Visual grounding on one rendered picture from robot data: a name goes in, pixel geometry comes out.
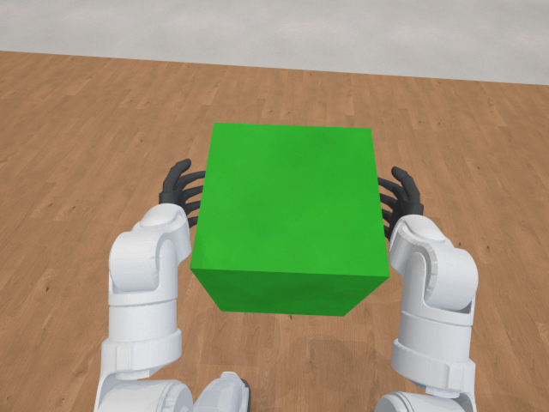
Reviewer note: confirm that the robot left shin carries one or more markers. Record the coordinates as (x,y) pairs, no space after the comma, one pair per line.
(231,375)

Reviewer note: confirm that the right robot hand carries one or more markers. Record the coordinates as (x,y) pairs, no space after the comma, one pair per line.
(407,202)

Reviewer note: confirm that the carton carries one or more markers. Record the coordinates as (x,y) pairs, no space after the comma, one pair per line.
(290,220)

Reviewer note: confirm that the left robot hand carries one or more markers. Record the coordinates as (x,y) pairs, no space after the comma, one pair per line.
(173,189)

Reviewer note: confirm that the left robot forearm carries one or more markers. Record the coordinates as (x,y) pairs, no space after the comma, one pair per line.
(143,286)

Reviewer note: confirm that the right robot forearm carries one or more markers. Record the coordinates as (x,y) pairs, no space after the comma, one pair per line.
(438,297)

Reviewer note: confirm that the left robot thigh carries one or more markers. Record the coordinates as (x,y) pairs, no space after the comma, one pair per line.
(223,395)

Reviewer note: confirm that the left robot upper arm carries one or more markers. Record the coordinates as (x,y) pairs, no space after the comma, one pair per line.
(168,395)

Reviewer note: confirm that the right robot upper arm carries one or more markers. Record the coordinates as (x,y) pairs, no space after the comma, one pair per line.
(398,401)

